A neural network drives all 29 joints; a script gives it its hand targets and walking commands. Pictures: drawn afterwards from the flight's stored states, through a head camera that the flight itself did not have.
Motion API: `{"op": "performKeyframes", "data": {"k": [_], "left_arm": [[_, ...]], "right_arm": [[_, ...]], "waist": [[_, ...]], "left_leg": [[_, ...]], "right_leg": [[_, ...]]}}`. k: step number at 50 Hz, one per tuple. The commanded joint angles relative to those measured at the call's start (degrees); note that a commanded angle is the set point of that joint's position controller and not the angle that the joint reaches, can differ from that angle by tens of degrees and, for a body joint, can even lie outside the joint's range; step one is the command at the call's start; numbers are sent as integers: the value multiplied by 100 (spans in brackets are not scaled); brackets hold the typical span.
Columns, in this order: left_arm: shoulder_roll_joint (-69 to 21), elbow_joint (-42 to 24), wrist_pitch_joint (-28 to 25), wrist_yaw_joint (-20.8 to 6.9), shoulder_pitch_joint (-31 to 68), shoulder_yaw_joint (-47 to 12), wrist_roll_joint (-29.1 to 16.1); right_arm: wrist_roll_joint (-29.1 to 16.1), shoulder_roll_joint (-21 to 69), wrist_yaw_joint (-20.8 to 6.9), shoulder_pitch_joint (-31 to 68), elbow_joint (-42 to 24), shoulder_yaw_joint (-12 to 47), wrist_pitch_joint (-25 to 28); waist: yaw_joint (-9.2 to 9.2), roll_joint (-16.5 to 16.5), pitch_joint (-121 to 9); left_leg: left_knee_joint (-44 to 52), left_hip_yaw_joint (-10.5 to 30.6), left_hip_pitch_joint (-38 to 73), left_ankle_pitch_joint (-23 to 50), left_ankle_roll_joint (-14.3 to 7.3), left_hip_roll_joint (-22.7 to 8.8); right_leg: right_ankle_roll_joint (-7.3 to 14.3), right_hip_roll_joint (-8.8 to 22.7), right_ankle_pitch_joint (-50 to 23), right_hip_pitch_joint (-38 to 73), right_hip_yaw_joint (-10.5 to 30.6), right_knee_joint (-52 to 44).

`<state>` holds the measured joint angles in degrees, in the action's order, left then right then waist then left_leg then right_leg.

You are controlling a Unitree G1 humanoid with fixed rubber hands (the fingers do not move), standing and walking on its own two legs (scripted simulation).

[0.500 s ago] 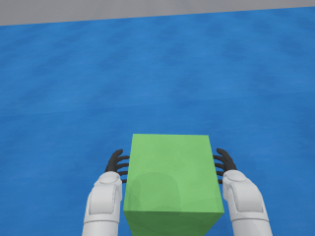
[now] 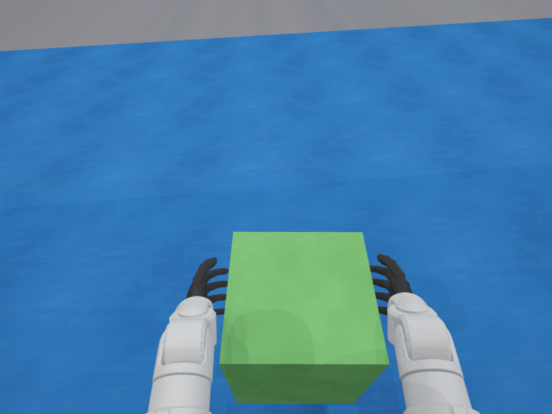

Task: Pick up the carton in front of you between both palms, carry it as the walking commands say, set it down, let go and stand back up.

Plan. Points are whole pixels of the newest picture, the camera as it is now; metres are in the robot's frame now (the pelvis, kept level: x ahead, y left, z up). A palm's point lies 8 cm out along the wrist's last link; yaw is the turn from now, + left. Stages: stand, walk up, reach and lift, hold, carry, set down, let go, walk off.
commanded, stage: carry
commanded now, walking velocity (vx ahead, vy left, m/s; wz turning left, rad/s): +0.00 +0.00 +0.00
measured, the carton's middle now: (296, 322) +0.31 +0.00 -0.05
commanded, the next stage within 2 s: hold in 0.72 s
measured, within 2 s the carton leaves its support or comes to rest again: neither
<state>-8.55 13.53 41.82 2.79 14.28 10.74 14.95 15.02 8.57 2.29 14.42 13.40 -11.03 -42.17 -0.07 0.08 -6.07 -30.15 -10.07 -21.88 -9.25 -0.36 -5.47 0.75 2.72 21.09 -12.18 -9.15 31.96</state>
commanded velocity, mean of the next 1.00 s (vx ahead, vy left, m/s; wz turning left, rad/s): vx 0.00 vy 0.00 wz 0.00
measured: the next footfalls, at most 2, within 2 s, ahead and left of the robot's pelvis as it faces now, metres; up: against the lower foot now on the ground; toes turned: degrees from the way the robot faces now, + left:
none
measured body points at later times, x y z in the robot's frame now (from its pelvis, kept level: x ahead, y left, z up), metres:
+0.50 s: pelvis -0.01 -0.01 +0.00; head -0.03 -0.01 +0.45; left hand +0.29 +0.14 +0.03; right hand +0.29 -0.16 +0.03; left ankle +0.07 +0.12 -0.73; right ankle -0.04 -0.10 -0.73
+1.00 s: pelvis -0.02 +0.01 +0.01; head -0.04 +0.02 +0.46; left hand +0.30 +0.10 +0.04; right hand +0.25 -0.20 +0.04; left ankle +0.07 +0.14 -0.73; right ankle -0.04 -0.10 -0.73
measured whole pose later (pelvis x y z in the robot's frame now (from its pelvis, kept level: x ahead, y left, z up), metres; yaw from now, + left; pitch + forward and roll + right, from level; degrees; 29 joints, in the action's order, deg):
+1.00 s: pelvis -0.02 +0.01 +0.01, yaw -10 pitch -6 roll +0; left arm -8.6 13.8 41.0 1.9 14.5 10.9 16.4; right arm 15.3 8.8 1.4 15.4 16.2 -12.8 -38.9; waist 0.6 1.4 2.3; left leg -21.8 4.1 -8.9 -7.1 2.6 -1.1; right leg 0.8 -1.5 14.7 -3.7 1.9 24.5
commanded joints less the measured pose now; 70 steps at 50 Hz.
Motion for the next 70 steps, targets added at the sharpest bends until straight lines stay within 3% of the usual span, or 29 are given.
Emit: {"op": "performKeyframes", "data": {"k": [1, 36, 37, 38, 41, 42, 47, 51, 53, 57, 62, 67, 70], "left_arm": [[-5470, -517, -283, -1531, 3005, -3247, -1640], [-5442, -633, -249, -1531, 2913, -3304, -1675], [-5494, -833, -278, -1576, 2501, -3182, -1680], [-5292, -1113, -337, -1591, 2662, -3200, -1598], [-5279, -970, -377, -1666, 2838, -3385, -1641], [-5292, -952, -403, -1646, 2859, -3477, -1682], [-5364, -579, -445, -1578, 2787, -3139, -1420], [-5515, -215, -423, -1613, 2960, -2980, -1302], [-5655, 50, -410, -1600, 3196, -2815, -1229], [-5923, 877, -496, -1607, 3949, -2302, -1054], [-5645, 1968, -899, -1480, 4781, -1217, -542], [-4569, 2317, -1570, -1150, 4636, -55, 267], [-4228, 2298, -2120, -1011, 4496, 44, 467]], "right_arm": [[-1622, 5366, -1521, 2999, -493, 3252, 321], [-1622, 5384, -1518, 2815, -510, 3292, 277], [-1556, 5538, -1571, 2436, -202, 3114, 371], [-1416, 5453, -1537, 2477, -251, 3028, 534], [-1211, 5318, -1417, 2372, -170, 2869, 637], [-1300, 5335, -1411, 2547, -209, 2912, 658], [-1490, 5472, -1597, 3020, -99, 3132, 632], [-1519, 5523, -1751, 3339, 127, 3071, 592], [-1446, 5398, -1847, 3651, 353, 2908, 617], [-1011, 5128, -2007, 4337, 1208, 2133, 846], [-135, 4774, -1957, 4855, 2470, 686, 1330], [648, 4065, -1661, 4680, 2864, -389, 1854], [737, 3840, -1607, 4583, 2863, -481, 2313]], "waist": [[1, -19, -1417], [0, 11, -1516], [22, 825, -814], [104, 742, -1017], [202, 285, -1091], [252, 321, -1184], [-139, 253, -877], [-202, 157, -670], [-218, 5, -541], [-37, -184, -305], [215, -161, -121], [120, -18, -161], [57, 1, -653]], "left_leg": [[286, 564, 1098, 888, -66, -470], [219, 484, 1082, 1065, 17, -452], [199, 1305, 2871, 1550, -90, 1252], [274, 1380, 2981, 1620, -91, 1150], [578, 1359, 2203, 1648, 21, 1231], [574, 1355, 2384, 1526, 19, 1259], [769, 1290, 2331, 882, 26, 1292], [868, 1265, 2496, 509, 8, 1251], [899, 1283, 2594, 271, 26, 1186], [844, 1342, 2582, -577, 117, 1042], [562, 1535, 2192, -1090, 157, 923], [16, 1507, 1275, -425, 115, 1026], [-455, 1433, 838, 319, 114, 1069]], "right_leg": [[78, 628, -928, -211, 568, -727], [138, 636, -1362, -204, 583, -604], [132, -372, -2702, -635, 1752, -1290], [152, -258, -2814, -425, 1872, -1290], [33, -493, -3402, 873, 1642, -1140], [-41, -524, -3210, 764, 1613, -1215], [-142, -596, -2213, 655, 1485, -1343], [-131, -639, -1404, 266, 1454, -1437], [-60, -688, -907, -23, 1390, -1428], [140, -744, 28, -594, 1291, -1292], [272, -799, 273, -1254, 1288, -794], [163, -880, -207, -2020, 1263, -149], [68, -962, -562, -2602, 1172, 294]]}}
